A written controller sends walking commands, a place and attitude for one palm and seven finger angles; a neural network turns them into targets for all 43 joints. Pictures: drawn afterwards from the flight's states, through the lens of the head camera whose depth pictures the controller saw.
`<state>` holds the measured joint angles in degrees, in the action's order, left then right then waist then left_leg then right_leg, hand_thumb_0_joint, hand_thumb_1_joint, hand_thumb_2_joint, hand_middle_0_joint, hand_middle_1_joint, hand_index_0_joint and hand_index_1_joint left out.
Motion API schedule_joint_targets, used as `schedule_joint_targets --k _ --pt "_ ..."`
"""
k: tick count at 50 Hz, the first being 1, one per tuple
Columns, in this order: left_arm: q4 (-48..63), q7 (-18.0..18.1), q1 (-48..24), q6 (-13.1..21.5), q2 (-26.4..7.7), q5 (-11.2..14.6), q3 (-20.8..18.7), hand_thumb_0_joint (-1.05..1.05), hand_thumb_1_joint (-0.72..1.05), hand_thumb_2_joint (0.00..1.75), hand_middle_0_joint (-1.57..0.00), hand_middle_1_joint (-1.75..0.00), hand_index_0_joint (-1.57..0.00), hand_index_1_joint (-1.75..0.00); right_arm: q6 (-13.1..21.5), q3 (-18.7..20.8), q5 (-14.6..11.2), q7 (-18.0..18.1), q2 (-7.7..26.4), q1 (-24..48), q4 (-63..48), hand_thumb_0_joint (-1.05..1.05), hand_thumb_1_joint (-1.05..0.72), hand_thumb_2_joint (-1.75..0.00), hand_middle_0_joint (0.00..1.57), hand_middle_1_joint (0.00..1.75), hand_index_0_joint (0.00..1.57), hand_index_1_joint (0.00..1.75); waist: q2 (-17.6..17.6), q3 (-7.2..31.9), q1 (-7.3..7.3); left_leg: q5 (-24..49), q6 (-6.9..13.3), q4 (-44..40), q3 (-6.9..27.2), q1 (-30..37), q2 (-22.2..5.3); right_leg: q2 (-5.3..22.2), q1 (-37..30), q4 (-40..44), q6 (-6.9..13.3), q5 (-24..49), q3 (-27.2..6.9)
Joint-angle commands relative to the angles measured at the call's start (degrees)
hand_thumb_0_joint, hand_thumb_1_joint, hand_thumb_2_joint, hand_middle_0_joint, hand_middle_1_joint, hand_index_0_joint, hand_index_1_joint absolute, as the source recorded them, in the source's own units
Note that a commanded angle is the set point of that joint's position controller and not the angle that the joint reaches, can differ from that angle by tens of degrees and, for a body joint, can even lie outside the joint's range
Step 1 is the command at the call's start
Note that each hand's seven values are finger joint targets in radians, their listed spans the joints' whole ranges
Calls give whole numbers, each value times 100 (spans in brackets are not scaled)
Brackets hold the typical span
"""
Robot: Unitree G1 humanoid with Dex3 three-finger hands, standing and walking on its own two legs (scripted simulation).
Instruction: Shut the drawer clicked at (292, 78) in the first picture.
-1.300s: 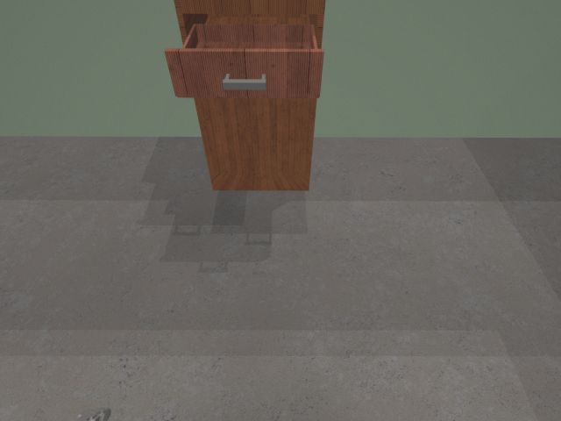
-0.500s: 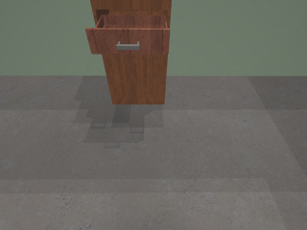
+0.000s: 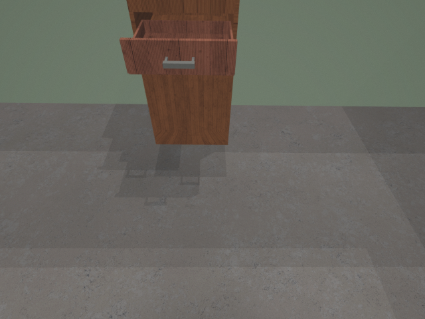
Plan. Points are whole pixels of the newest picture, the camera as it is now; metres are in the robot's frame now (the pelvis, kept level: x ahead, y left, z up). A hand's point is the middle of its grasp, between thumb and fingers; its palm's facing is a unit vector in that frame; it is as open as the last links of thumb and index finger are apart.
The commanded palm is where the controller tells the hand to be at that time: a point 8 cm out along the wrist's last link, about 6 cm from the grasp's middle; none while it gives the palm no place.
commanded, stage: look at it before walking up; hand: left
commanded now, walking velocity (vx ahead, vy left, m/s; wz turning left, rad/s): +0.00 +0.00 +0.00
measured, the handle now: (179, 62) +1.01 +0.20 -0.01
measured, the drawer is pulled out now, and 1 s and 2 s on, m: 0.29 0.29 0.29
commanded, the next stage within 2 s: walk to a spot facing it in 0.14 s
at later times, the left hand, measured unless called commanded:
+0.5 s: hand out of the picture +0.04 +0.21 -0.19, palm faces +0.00 -0.98 -0.21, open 7.4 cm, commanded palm none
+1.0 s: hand (164, 278) +0.25 +0.14 -0.18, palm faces -0.08 -0.98 -0.20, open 7.3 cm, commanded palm none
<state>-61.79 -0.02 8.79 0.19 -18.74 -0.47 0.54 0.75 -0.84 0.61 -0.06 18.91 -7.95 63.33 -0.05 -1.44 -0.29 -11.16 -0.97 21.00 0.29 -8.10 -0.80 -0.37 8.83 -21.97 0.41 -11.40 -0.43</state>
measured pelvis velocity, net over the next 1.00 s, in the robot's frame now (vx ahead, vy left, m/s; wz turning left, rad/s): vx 0.20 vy -0.04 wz -0.12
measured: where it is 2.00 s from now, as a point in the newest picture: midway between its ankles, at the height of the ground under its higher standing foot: (220, 283)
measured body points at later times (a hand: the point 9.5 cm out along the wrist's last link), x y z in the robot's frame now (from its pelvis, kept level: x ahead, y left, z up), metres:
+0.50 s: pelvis +0.04 +0.01 -0.01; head +0.03 +0.02 +0.44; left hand +0.04 +0.26 -0.17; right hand +0.06 -0.25 -0.16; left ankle +0.00 +0.13 -0.75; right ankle +0.01 -0.11 -0.75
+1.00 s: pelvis +0.20 -0.04 -0.01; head +0.21 -0.04 +0.44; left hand +0.25 +0.19 -0.16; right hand +0.16 -0.27 -0.17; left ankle +0.23 +0.09 -0.67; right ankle +0.20 -0.13 -0.75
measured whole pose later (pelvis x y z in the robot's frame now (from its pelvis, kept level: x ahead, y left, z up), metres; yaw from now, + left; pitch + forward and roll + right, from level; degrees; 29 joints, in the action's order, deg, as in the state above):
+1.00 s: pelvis +0.20 -0.04 -0.01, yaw -7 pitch -1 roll -1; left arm -61.3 0.9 16.3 3.4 -9.5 -1.4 -2.7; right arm 1.1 3.0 1.4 -0.4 9.3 -18.1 63.5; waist 0.9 -1.5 1.2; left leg -17.7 -0.2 63.6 -5.0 -29.1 -8.3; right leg 0.3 11.6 -28.0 2.9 -15.1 9.3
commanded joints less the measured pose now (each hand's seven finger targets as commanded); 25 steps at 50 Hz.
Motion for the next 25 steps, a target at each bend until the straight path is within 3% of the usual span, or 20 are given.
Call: schedule_joint_targets --k 1,12,13,14,17,20,23,24,25 --pt "337 75 -205 155 -1174 -14 -232 0 90 90 -20 -30 -20 -30 112 247 -10 77 1124 263 -334 0 -90 -90 20 30 20 30 50 294 24 635 221 -335 521 69 -608 681 -4 409 123 555 -625" --pt "310 77 -185 157 -1178 -16 -233 0 90 90 -20 -30 -20 -30 122 236 -18 80 1137 269 -328 0 -90 -90 20 30 20 30 8 337 15 752 227 -379 514 119 -626 695 -95 409 111 691 -589" --pt "190 95 40 109 -703 -3 -146 0 90 90 -20 -30 -20 -30 81 128 10 67 658 96 -224 0 -90 -90 20 30 20 30 -8 450 16 537 165 -312 419 161 -609 690 -140 414 57 438 -578" --pt "104 96 243 52 -490 -18 -98 0 90 90 -20 -30 -20 -30 28 73 28 53 408 -116 -153 0 -90 -90 20 30 20 30 -69 372 6 -28 127 -198 323 92 -543 659 -84 393 47 -241 -599" --pt "95 23 538 -30 -558 -69 -169 0 90 90 -20 -30 -20 -30 -36 127 76 19 359 -320 -162 0 -90 -90 20 30 20 30 -364 -372 -46 -1742 162 96 166 -629 -324 645 409 632 231 -2151 -1023" --pt "164 -14 804 -11 -583 -62 -270 0 90 90 -20 -30 -20 -30 13 179 83 17 268 -538 -240 0 -90 -90 20 30 20 30 -490 -655 -34 -1813 192 601 -25 -916 -230 741 579 630 503 -2523 -1363" --pt "225 -22 931 64 -422 -43 -344 0 90 90 -20 -30 -20 -30 130 220 65 33 138 -875 -252 0 -90 -90 20 30 20 30 -434 -601 71 -1518 252 770 -63 -693 -300 705 729 251 642 -2001 -1366" --pt "247 -24 917 83 -333 -47 -356 0 90 90 -20 -30 -20 -30 165 251 59 39 124 -1011 -228 0 -90 -90 20 30 20 30 -208 -627 131 -1541 303 617 34 -475 -407 584 951 -45 603 -1764 -1184" --pt "301 -38 821 98 -218 -63 -358 0 90 90 -20 -30 -20 -30 190 287 61 52 181 -1273 -167 0 -90 -90 20 30 20 30 231 -644 249 -1662 451 273 420 -135 -679 307 1353 -588 515 -1630 -871"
